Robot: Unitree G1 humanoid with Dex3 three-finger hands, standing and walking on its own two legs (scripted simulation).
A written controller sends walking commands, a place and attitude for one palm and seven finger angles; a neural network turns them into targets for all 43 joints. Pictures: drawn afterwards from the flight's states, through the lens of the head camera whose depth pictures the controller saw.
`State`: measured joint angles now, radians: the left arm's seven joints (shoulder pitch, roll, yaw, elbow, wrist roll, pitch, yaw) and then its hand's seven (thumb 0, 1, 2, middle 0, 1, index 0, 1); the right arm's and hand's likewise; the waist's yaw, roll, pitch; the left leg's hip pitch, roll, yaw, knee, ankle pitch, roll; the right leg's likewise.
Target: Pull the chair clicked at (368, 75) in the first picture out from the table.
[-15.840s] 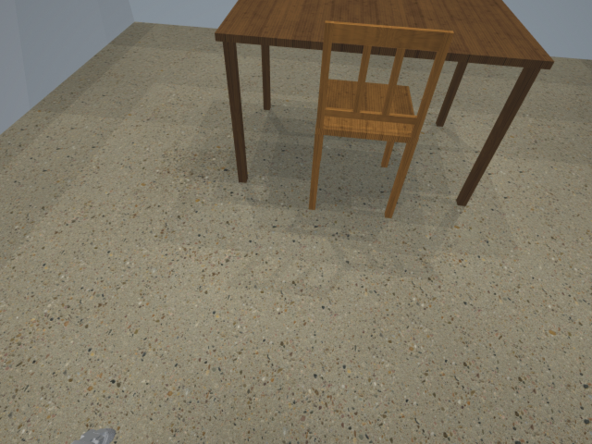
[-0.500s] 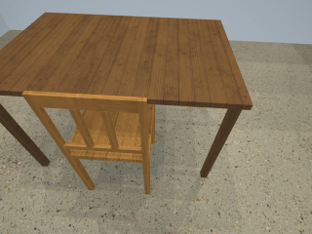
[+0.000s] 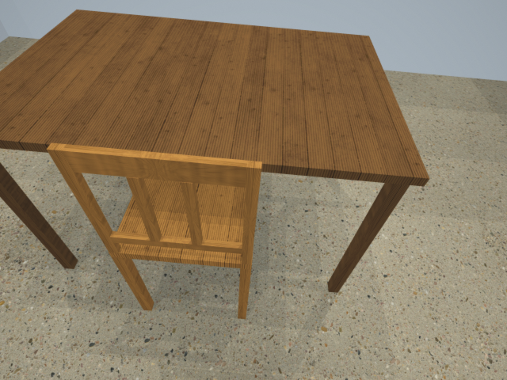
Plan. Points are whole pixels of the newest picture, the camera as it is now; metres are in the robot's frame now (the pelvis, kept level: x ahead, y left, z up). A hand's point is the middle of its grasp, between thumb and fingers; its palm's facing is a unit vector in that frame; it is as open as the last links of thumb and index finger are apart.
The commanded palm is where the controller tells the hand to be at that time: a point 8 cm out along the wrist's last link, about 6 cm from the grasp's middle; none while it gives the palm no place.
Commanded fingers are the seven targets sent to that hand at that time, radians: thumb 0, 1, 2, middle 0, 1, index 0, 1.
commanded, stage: come to a stop and stand still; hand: left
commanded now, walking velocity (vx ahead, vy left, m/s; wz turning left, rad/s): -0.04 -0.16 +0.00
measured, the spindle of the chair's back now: (146, 210) +0.47 +0.27 -0.10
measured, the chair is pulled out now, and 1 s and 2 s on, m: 0.00 0.00 0.00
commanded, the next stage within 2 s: look again from close up in 0.96 s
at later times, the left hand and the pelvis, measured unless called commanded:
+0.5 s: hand out of the picture +0.03 +0.18 -0.17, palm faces +0.01 -0.98 -0.19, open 7.4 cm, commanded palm none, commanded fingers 0.00 0.90 0.90 -0.20 -0.30 -0.20 -0.30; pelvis -0.02 +0.00 +0.00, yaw +0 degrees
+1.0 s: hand out of the picture -0.01 +0.18 -0.18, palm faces +0.04 -0.99 -0.15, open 7.4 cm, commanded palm none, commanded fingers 0.00 0.90 0.90 -0.20 -0.30 -0.20 -0.30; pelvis +0.01 +0.02 +0.01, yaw +0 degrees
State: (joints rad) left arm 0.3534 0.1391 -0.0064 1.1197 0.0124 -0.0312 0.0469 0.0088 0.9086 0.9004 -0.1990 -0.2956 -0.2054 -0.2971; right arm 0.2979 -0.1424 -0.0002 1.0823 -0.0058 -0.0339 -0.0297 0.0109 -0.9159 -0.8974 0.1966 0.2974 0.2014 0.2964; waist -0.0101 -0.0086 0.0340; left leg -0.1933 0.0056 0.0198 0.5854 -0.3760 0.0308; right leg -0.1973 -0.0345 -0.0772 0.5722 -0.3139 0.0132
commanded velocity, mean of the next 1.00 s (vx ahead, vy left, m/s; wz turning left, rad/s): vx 0.03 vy -0.03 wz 0.00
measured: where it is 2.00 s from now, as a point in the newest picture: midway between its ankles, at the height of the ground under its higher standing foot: outside the picture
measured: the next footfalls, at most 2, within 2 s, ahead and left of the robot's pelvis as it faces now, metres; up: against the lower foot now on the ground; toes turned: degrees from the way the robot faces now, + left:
right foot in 0.40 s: +0.01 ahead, -0.12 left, +0.00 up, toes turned -2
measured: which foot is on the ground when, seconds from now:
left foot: down 0.00-1.00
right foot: down 0.00-0.08, up 0.10-0.38, down 0.40-1.00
